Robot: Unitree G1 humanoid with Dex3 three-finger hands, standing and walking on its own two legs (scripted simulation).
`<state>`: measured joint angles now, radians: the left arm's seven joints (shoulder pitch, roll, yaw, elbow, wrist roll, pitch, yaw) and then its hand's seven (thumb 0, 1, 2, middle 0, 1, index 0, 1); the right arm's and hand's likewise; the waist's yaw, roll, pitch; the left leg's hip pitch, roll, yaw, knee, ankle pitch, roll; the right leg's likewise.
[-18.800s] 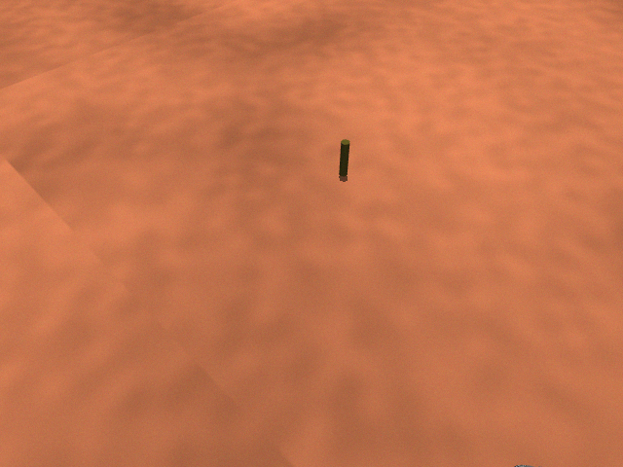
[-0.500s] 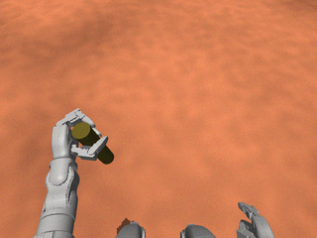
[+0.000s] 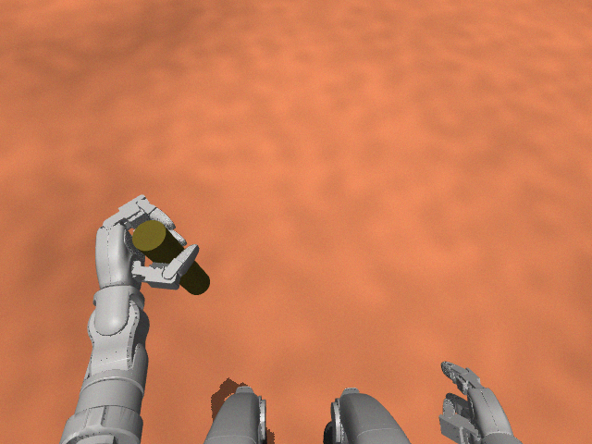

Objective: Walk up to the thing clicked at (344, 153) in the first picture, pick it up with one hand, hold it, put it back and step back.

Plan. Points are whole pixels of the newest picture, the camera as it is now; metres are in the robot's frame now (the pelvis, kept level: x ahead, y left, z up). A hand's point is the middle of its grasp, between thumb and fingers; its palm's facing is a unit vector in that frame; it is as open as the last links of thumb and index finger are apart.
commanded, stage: crouch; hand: left
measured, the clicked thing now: (177, 263) +0.35 +0.18 -0.02
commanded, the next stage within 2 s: lower in 1.58 s
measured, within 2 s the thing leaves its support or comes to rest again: neither
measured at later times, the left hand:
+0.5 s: hand (200, 268) +0.43 +0.19 -0.22, palm faces +0.16 -0.99 -0.01, open 7.3 cm
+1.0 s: hand (209, 271) +0.49 +0.21 -0.38, palm faces +0.19 -0.98 -0.01, open 7.3 cm
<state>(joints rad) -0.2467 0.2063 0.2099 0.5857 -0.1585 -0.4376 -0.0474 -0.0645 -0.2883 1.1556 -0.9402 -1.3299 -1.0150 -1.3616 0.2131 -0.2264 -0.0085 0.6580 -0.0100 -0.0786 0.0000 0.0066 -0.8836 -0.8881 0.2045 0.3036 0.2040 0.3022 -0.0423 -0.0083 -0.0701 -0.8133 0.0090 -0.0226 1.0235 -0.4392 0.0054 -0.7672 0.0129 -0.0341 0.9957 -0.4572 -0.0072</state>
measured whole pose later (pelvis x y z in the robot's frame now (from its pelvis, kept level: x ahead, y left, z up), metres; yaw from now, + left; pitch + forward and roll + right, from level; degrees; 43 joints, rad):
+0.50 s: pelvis -0.04 +0.00 -0.20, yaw -3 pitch +34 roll -3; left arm -0.71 0.38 0.41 1.12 -0.10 -0.73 -0.11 -0.06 -0.29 1.16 -0.95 -1.31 -1.03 -1.34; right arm 0.16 -0.25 0.03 0.70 -0.08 -0.02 0.08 0.00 -0.89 -0.89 0.20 0.30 0.20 0.30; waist -0.11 0.00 -0.19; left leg -1.79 0.03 -0.04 1.84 -0.65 0.00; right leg -1.74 0.03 -0.06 1.82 -0.67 -0.02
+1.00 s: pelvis -0.07 +0.00 -0.35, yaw -8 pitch +32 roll -8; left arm -0.99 0.72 0.58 1.34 0.00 -0.71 -0.10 -0.06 -0.28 1.17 -0.95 -1.31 -1.02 -1.34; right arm 0.15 -0.28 0.17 0.69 -0.16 0.05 0.10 0.00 -0.89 -0.89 0.20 0.30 0.20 0.30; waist -0.26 -0.05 -0.01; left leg -2.22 0.04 -0.12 2.32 -0.66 0.01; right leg -2.14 0.04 -0.14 2.24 -0.66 -0.01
